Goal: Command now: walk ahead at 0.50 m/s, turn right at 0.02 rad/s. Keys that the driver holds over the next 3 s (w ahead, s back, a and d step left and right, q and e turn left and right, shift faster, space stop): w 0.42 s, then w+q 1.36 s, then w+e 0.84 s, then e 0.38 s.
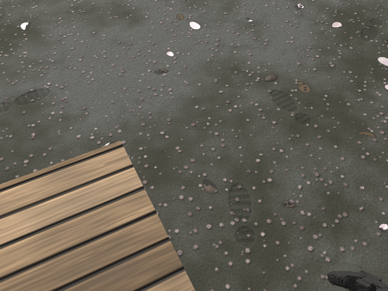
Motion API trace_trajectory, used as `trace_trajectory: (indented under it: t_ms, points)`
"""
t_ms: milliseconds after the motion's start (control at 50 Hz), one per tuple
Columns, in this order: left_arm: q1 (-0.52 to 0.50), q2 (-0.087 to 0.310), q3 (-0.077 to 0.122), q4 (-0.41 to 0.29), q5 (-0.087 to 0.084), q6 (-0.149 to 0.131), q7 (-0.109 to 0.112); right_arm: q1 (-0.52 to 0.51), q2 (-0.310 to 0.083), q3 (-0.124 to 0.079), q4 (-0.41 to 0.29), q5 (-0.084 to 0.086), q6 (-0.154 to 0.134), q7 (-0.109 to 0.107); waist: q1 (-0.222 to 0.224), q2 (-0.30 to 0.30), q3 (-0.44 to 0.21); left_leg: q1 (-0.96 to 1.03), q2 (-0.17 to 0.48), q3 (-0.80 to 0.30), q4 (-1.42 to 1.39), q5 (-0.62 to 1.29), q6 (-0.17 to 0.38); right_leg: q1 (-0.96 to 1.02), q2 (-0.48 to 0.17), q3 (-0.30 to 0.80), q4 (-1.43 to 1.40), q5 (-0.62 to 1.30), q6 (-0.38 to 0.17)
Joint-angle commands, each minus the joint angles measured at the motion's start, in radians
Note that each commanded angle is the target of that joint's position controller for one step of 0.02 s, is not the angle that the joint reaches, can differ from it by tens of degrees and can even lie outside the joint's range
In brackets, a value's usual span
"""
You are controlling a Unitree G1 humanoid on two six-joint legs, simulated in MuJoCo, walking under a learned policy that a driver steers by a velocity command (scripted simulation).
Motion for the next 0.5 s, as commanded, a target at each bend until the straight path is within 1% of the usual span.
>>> trace_trajectory:
  t_ms: [20, 40, 60, 80, 100, 120, 140, 160, 180, 200, 240, 280, 320, 360, 400, 440, 460, 480, 500]
  points:
    - [-0.032, 0.112, 0.009, -0.071, 0.024, 0.003, 0.011, 0.368, -0.248, -0.084, 0.040, -0.016, -0.010, -0.015, -0.213, 0.017, -0.262, 0.609, 0.144, -0.174, 0.036, 0.032, 0.106, -0.272, -0.135, 0.009, 0.550, 0.570, -0.087]
    - [0.100, -0.012, -0.026, -0.071, 0.017, -0.018, -0.001, 0.417, -0.299, -0.093, 0.066, -0.013, -0.008, -0.006, -0.145, 0.289, -0.387, 0.924, 0.344, -0.662, -0.100, -0.222, 0.265, -0.667, 0.045, 0.048, 0.884, -0.097, -0.027]
    - [0.035, 0.091, -0.004, -0.058, 0.001, -0.038, -0.007, 0.414, -0.206, -0.068, 0.055, -0.001, -0.007, -0.006, -0.187, 0.185, -0.367, 0.917, 0.327, -0.733, -0.176, -0.360, 0.233, -0.783, 0.004, 0.170, 0.998, -0.157, -0.040]
    - [-0.065, 0.135, 0.007, -0.089, -0.018, -0.049, -0.010, 0.333, -0.174, -0.056, 0.043, -0.001, -0.008, -0.011, -0.180, 0.125, -0.224, 0.790, 0.301, -0.591, -0.195, -0.341, 0.191, -0.848, -0.044, 0.148, 1.008, -0.068, -0.052]
    - [-0.121, 0.128, 0.005, -0.102, -0.015, -0.051, -0.003, 0.255, -0.162, -0.050, 0.027, -0.009, -0.008, -0.013, -0.148, 0.033, -0.142, 0.636, 0.270, -0.485, -0.217, -0.248, 0.172, -0.815, -0.096, 0.116, 0.964, 0.028, -0.054]
    - [-0.149, 0.121, 0.009, -0.106, 0.001, -0.047, 0.004, 0.208, -0.138, -0.044, 0.024, -0.019, -0.009, -0.012, -0.120, 0.009, -0.081, 0.507, 0.239, -0.408, -0.246, -0.157, 0.167, -0.774, -0.128, 0.109, 0.904, 0.083, -0.050]
    - [-0.128, 0.110, 0.012, -0.103, 0.005, -0.036, 0.005, 0.189, -0.119, -0.037, 0.024, -0.030, -0.014, -0.012, -0.085, 0.042, -0.073, 0.434, 0.216, -0.359, -0.272, -0.106, 0.160, -0.709, -0.154, 0.119, 0.867, 0.119, -0.051]
    - [-0.109, 0.093, 0.011, -0.096, 0.005, -0.025, 0.006, 0.186, -0.110, -0.036, 0.028, -0.028, -0.017, -0.011, -0.071, 0.052, -0.070, 0.398, 0.201, -0.327, -0.301, -0.092, 0.162, -0.676, -0.160, 0.117, 0.838, 0.134, -0.048]
    - [-0.100, 0.078, 0.010, -0.091, 0.005, -0.017, 0.007, 0.191, -0.112, -0.036, 0.034, -0.024, -0.021, -0.012, -0.062, 0.052, -0.061, 0.374, 0.192, -0.291, -0.322, -0.073, 0.167, -0.668, -0.165, 0.110, 0.807, 0.145, -0.042]
    - [-0.115, 0.070, 0.009, -0.094, 0.008, -0.010, 0.008, 0.199, -0.125, -0.039, 0.041, -0.020, -0.024, -0.015, -0.059, 0.047, -0.045, 0.358, 0.190, -0.264, -0.343, -0.055, 0.171, -0.683, -0.169, 0.105, 0.772, 0.172, -0.034]
    - [-0.185, 0.070, 0.008, -0.115, 0.017, -0.006, 0.009, 0.226, -0.150, -0.045, 0.056, -0.018, -0.022, -0.026, -0.070, 0.025, -0.013, 0.362, 0.190, -0.226, -0.372, -0.019, 0.176, -0.743, -0.176, 0.101, 0.672, 0.265, -0.013]
    - [-0.241, 0.062, 0.006, -0.127, 0.021, -0.009, 0.005, 0.253, -0.159, -0.047, 0.070, -0.015, -0.016, -0.035, -0.085, 0.020, 0.001, 0.382, 0.174, -0.178, -0.382, 0.011, 0.160, -0.764, -0.171, 0.094, 0.560, 0.376, -0.001]
    - [-0.298, 0.050, 0.000, -0.138, 0.019, -0.015, -0.001, 0.276, -0.164, -0.047, 0.083, -0.009, -0.012, -0.041, -0.103, 0.027, 0.014, 0.388, 0.149, -0.125, -0.384, 0.028, 0.138, -0.741, -0.153, 0.075, 0.442, 0.472, 0.001]
    - [-0.365, 0.041, -0.007, -0.154, 0.015, -0.019, -0.008, 0.310, -0.172, -0.048, 0.100, -0.003, -0.009, -0.044, -0.128, 0.027, 0.031, 0.402, 0.141, -0.096, -0.384, 0.015, 0.127, -0.713, -0.132, 0.054, 0.345, 0.530, 0.002]
    - [-0.423, 0.040, -0.012, -0.170, 0.010, -0.022, -0.016, 0.345, -0.178, -0.050, 0.120, 0.000, -0.003, -0.045, -0.150, 0.028, 0.050, 0.443, 0.157, -0.092, -0.371, 0.005, 0.127, -0.709, -0.119, 0.044, 0.285, 0.532, 0.001]
    - [-0.480, 0.045, -0.015, -0.193, 0.007, -0.027, -0.027, 0.380, -0.178, -0.052, 0.141, 0.004, 0.007, -0.045, -0.167, 0.026, 0.070, 0.499, 0.183, -0.109, -0.337, 0.016, 0.130, -0.721, -0.108, 0.045, 0.238, 0.490, -0.007]
    - [-0.496, 0.050, -0.015, -0.205, 0.006, -0.033, -0.033, 0.388, -0.181, -0.053, 0.148, 0.006, 0.013, -0.046, -0.164, 0.029, 0.077, 0.524, 0.197, -0.125, -0.314, 0.030, 0.128, -0.721, -0.102, 0.050, 0.215, 0.456, -0.015]
    - [-0.496, 0.060, -0.013, -0.210, 0.006, -0.039, -0.038, 0.386, -0.188, -0.056, 0.151, 0.009, 0.018, -0.049, -0.152, 0.037, 0.077, 0.543, 0.211, -0.143, -0.287, 0.054, 0.123, -0.704, -0.095, 0.055, 0.193, 0.419, -0.025]
    - [-0.473, 0.076, -0.008, -0.207, 0.005, -0.045, -0.042, 0.377, -0.198, -0.060, 0.151, 0.010, 0.023, -0.052, -0.132, 0.048, 0.064, 0.554, 0.219, -0.159, -0.258, 0.086, 0.115, -0.660, -0.085, 0.055, 0.173, 0.384, -0.034]
Next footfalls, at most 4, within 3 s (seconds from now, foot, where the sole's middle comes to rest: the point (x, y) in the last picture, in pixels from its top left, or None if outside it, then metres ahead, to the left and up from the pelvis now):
0.56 right None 0.48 -0.13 -0.76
1.10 left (171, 221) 0.71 0.17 -0.76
1.60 right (191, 148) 1.06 0.12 -0.76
2.08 left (105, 142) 1.06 0.50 -0.76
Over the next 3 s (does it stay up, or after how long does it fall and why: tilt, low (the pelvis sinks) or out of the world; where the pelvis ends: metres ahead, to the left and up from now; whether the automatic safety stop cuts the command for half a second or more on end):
stays up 1.43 0.52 0.01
